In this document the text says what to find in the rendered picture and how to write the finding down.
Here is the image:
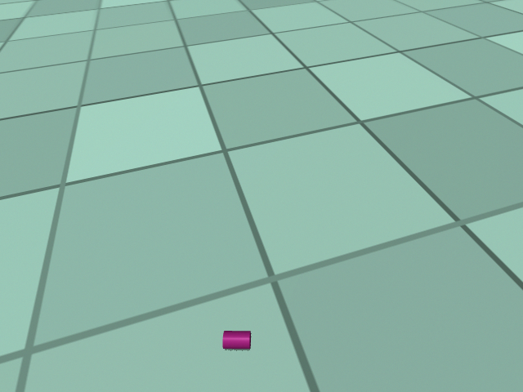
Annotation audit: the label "can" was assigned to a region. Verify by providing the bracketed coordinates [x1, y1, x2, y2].
[222, 331, 251, 349]

